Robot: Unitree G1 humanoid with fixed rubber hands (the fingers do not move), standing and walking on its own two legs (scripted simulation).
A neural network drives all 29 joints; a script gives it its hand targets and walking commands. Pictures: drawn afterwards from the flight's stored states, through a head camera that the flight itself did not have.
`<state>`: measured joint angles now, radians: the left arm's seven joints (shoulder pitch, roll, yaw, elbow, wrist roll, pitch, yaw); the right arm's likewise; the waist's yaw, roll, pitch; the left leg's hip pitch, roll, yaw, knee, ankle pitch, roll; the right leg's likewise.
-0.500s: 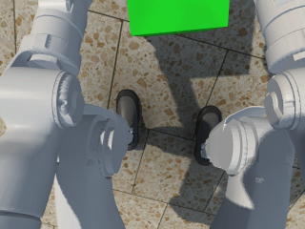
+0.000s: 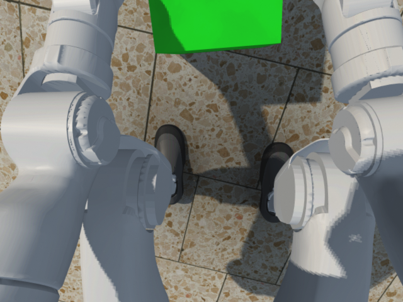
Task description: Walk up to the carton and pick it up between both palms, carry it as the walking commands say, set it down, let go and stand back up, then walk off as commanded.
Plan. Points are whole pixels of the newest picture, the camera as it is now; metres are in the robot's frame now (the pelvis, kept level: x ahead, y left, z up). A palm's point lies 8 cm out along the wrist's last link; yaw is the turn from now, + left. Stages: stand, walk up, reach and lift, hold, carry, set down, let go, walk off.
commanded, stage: reach and lift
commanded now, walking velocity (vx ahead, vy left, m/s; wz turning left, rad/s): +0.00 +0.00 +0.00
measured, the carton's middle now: out of the picture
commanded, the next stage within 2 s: none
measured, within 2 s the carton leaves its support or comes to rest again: leaves its support in 0.50 s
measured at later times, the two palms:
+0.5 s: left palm out of the picture +0.56 +0.17 -0.16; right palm out of the picture +0.56 -0.10 -0.18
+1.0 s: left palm out of the picture +0.55 +0.17 -0.10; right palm out of the picture +0.57 -0.09 -0.11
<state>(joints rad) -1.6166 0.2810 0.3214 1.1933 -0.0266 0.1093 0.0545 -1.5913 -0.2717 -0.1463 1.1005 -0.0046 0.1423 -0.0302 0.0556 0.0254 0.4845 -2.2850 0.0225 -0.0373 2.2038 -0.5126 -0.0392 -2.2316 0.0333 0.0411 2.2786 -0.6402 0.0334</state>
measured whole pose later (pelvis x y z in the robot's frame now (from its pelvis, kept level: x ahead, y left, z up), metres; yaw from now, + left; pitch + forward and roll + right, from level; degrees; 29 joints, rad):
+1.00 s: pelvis +0.00 +0.00 +0.03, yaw -2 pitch +39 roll +0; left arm -1.42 0.10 0.47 0.83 0.12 0.27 0.09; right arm -1.47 -0.20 -0.24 0.97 -0.10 0.30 -0.09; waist 0.09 -0.01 0.26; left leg -2.28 -0.03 -0.08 2.12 -0.51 -0.08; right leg -2.23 0.05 0.03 2.17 -0.62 0.04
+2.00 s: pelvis +0.00 +0.01 +0.11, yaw -2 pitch +45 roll -1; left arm -1.18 -0.11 0.60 0.57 0.31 0.38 0.09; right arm -1.26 -0.02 -0.39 0.77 -0.28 0.40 -0.10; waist 0.08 -0.01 -0.05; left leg -2.15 -0.03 -0.08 1.80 -0.44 -0.07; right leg -2.11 0.06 0.05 1.84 -0.52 0.05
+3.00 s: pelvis +0.02 +0.01 +0.22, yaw -2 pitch +39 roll +0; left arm -0.91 -0.24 0.60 0.49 0.37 0.39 0.14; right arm -0.98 0.11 -0.43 0.69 -0.36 0.40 -0.09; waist 0.07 -0.02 -0.18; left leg -1.72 -0.02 -0.07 1.45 -0.41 -0.05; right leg -1.68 0.05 0.06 1.48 -0.48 0.04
